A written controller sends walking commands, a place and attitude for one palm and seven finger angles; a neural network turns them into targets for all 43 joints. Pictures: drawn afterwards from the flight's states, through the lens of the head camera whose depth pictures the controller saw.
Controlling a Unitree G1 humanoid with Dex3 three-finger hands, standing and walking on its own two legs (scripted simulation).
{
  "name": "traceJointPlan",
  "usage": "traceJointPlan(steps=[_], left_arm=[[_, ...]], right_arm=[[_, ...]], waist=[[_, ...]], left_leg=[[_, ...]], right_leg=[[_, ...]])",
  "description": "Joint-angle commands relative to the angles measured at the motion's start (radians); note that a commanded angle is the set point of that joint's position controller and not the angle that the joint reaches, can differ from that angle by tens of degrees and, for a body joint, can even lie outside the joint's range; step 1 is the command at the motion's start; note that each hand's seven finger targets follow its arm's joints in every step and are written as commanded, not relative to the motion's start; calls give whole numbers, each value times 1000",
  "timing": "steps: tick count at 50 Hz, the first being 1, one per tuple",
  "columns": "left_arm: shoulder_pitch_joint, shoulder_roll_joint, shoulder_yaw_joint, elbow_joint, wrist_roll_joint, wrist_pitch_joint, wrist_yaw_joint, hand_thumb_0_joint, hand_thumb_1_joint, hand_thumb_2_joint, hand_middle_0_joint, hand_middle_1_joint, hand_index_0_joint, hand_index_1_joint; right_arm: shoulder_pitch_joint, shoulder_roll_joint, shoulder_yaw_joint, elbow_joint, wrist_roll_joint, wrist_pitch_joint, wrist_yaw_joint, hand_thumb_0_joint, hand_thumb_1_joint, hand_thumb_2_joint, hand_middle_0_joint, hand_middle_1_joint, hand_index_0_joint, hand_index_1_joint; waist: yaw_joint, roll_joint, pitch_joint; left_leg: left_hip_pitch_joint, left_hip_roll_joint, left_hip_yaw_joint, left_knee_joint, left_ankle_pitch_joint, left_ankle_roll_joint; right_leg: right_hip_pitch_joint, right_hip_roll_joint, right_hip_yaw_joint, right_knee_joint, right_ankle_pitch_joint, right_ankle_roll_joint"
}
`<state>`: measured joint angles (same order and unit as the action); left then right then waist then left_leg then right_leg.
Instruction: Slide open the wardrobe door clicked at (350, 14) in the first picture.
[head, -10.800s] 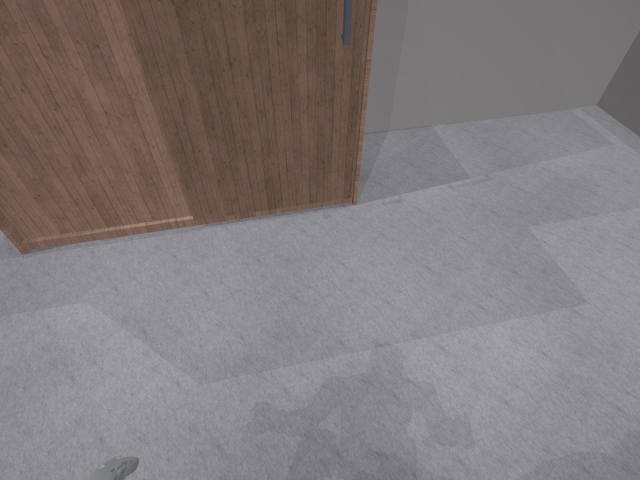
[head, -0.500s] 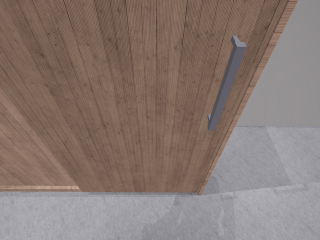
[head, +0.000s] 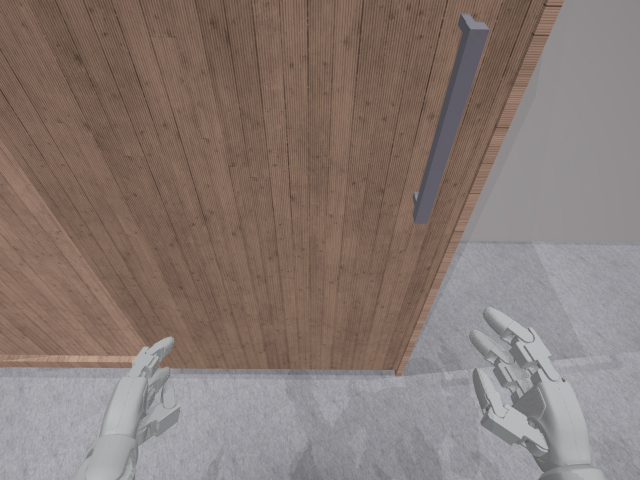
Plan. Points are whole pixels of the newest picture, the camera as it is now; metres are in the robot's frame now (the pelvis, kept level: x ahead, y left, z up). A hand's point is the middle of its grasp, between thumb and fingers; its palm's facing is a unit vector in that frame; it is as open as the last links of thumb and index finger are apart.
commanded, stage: raise the hand with hooked fingers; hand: right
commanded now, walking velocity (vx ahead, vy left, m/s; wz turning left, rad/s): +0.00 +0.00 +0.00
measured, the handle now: (439, 134) +0.53 -0.12 +0.18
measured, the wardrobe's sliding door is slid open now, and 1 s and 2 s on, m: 0.00 0.00 0.00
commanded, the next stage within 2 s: move the hooked fingers beside the handle in 1.76 s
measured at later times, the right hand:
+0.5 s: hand (571, 394) +0.22 -0.23 +0.09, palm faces -0.04 +1.00 -0.06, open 11.1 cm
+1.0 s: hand out of the picture +0.24 -0.28 +0.16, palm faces +0.01 +1.00 -0.09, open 13.7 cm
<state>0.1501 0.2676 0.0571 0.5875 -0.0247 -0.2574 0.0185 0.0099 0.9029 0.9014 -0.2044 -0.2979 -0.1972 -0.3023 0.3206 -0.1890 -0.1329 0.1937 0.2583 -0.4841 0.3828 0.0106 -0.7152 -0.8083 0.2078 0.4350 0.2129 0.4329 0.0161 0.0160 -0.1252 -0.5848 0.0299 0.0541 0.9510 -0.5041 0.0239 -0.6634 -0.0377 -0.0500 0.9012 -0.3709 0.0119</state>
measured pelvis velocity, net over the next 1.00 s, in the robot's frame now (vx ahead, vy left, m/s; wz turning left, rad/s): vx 0.00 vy -0.02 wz -0.03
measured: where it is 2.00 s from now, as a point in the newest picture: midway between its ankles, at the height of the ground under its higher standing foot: outside the picture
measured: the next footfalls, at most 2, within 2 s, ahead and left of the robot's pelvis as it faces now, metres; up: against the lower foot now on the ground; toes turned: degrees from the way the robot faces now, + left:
none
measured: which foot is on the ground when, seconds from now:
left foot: down 0.00-1.00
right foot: down 0.00-1.00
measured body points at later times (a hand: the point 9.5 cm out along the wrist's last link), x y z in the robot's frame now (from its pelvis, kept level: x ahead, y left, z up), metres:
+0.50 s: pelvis -0.01 -0.02 +0.01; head +0.00 -0.03 +0.46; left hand +0.13 +0.20 -0.07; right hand +0.21 -0.28 +0.10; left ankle -0.01 +0.10 -0.69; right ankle +0.04 -0.13 -0.69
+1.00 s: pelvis +0.00 -0.02 +0.04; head -0.02 -0.02 +0.49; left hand +0.20 +0.19 -0.01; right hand +0.23 -0.33 +0.17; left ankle -0.01 +0.10 -0.69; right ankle +0.04 -0.13 -0.69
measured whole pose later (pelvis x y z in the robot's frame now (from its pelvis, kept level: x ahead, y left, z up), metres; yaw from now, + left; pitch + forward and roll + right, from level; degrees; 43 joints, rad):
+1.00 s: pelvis +0.00 -0.02 +0.04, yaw -2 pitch -1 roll +2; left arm 0.22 0.25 -0.08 0.60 -0.05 -0.31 0.10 0.01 0.90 0.90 -0.21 -0.30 -0.20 -0.30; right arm 0.07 -0.40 -0.36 0.09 0.33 -0.05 0.45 0.00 0.43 -0.33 0.29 1.16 0.30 1.16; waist -0.04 -0.04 -0.03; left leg -0.24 0.02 0.09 0.60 -0.35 -0.01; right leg -0.37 -0.02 -0.02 0.65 -0.27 -0.02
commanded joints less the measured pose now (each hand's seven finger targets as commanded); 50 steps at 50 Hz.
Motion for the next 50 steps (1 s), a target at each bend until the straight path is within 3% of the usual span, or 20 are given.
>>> traceJointPlan(steps=[1, 4, 5, 9, 10, 11, 13, 15, 20, 23, 25, 29, 30, 36, 38, 41, 43, 50], left_arm=[[-40, 104, 20, -249, -17, -13, 32, 0, 900, 900, -200, -300, -200, -300], [17, 86, 5, -230, -5, -13, 48, 0, 900, 900, -200, -300, -200, -300], [32, 93, -6, -214, 0, -17, 54, 0, 900, 900, -200, -300, -200, -300], [36, 107, -26, -174, -9, -48, 71, 0, 900, 900, -200, -300, -200, -300], [34, 112, -35, -167, -14, -50, 75, 0, 900, 900, -200, -300, -200, -300], [32, 115, -35, -166, -18, -56, 79, 0, 900, 900, -200, -300, -200, -300], [21, 110, -38, -170, -21, -65, 83, 0, 900, 900, -200, -300, -200, -300], [6, 105, -44, -164, -23, -70, 83, 0, 900, 900, -200, -300, -200, -300], [-5, 95, -50, -166, -15, -87, 75, 0, 900, 900, -200, -300, -200, -300], [11, 99, -51, -161, -16, -98, 67, 0, 900, 900, -200, -300, -200, -300], [20, 110, -46, -151, -18, -102, 69, 0, 900, 900, -200, -300, -200, -300], [26, 117, -48, -146, -25, -112, 76, 0, 900, 900, -200, -300, -200, -300], [30, 123, -49, -142, -23, -112, 79, 0, 900, 900, -200, -300, -200, -300], [25, 126, -56, -133, -28, -118, 89, 0, 900, 900, -200, -300, -200, -300], [22, 128, -57, -129, -30, -118, 92, 0, 900, 900, -200, -300, -200, -300], [12, 129, -63, -132, -31, -113, 93, 0, 900, 900, -200, -300, -200, -300], [9, 128, -65, -132, -33, -110, 96, 0, 900, 900, -200, -300, -200, -300], [-5, 126, -84, -128, -32, -91, 99, 0, 900, 900, -200, -300, -200, -300]], right_arm=[[1, -171, -139, -327, 73, 12, -23, 0, -480, -720, 230, 570, 230, 570], [-90, -168, -106, -497, 32, -21, -106, 0, -410, -690, 235, 615, 235, 615], [-177, -173, -69, -533, 17, -36, -111, 0, -387, -680, 237, 630, 237, 630], [-168, -185, -33, -448, 9, -18, -58, 0, -293, -640, 243, 690, 243, 690], [-176, -192, -31, -403, 18, 17, -35, 0, -270, -630, 245, 705, 245, 705], [-178, -210, -48, -397, 23, 46, -20, 0, -247, -620, 247, 720, 247, 720], [-136, -223, -81, -369, 35, 119, -7, 0, -200, -600, 250, 750, 250, 750], [-111, -242, -131, -322, 54, 184, -11, 0, -153, -580, 253, 780, 253, 780], [-107, -255, -186, -382, 69, 211, -64, 0, -37, -530, 262, 855, 262, 855], [-115, -241, -172, -402, 61, 205, -79, 0, 33, -500, 267, 900, 267, 900], [-133, -266, -190, -377, 57, 210, -73, 0, 80, -480, 270, 930, 270, 930], [-193, -284, -199, -405, 66, 224, -47, 0, 173, -440, 277, 990, 277, 990], [-217, -309, -218, -405, 67, 230, -46, 0, 197, -430, 278, 1005, 278, 1005], [-302, -340, -250, -396, 82, 271, -17, 0, 337, -370, 288, 1095, 288, 1095], [-325, -354, -265, -370, 89, 293, -2, 0, 383, -350, 292, 1125, 292, 1125], [-380, -374, -278, -364, 91, 326, 22, 0, 453, -320, 297, 1170, 297, 1170], [-399, -388, -293, -344, 94, 347, 35, 0, 500, -300, 300, 1200, 300, 1200], [-508, -462, -348, -274, 102, 398, 76, 0, 500, -300, 300, 1200, 300, 1200]], waist=[[-53, -30, -97], [-5, -98, -120], [31, -75, -91], [47, -134, -52], [45, -128, -27], [37, -137, -48], [9, -106, -93], [-19, -98, -84], [-47, -50, -84], [-35, -69, -65], [-32, -29, -46], [-28, -88, -47], [-31, -72, -48], [-36, -125, -46], [-38, -109, -36], [-44, -144, -34], [-44, -121, -35], [-54, -109, -6]], left_leg=[[-10, -6, -90, -210, 71, -21], [-34, -29, -53, -181, 150, -12], [-65, -38, -46, -170, 152, -12], [-88, -45, -34, -204, 80, -6], [-78, -48, -39, -222, 60, -5], [-52, -43, -42, -238, 59, -7], [-3, -40, -34, -262, 58, -11], [38, -42, -23, -278, 66, -8], [87, -50, 20, -285, 109, -9], [78, -48, 28, -295, 107, -13], [91, -50, 25, -309, 115, -13], [109, -46, 24, -334, 130, -13], [128, -49, 24, -338, 139, -11], [179, -51, 27, -375, 220, -6], [190, -53, 28, -390, 234, -7], [223, -53, 27, -408, 272, -3], [232, -56, 27, -421, 284, -5], [270, -59, 15, -477, 295, -3]], right_leg=[[69, 53, 9, -52, 51, -33], [137, 26, 44, -49, 86, -43], [132, 17, 64, -40, 78, -47], [139, 13, 87, -63, 13, -44], [129, 13, 94, -76, -4, -46], [142, 16, 92, -89, -3, -44], [165, 17, 93, -123, 3, -44], [173, 18, 97, -156, 16, -40], [220, 13, 102, -222, 53, -34], [241, 13, 100, -247, 35, -32], [247, 10, 101, -256, 42, -35], [294, 13, 95, -283, 42, -34], [300, 12, 99, -289, 50, -34], [379, 16, 102, -328, 115, -33], [395, 17, 104, -340, 123, -34], [426, 20, 100, -358, 158, -32], [443, 19, 100, -366, 168, -33], [471, 25, 94, -399, 176, -38]])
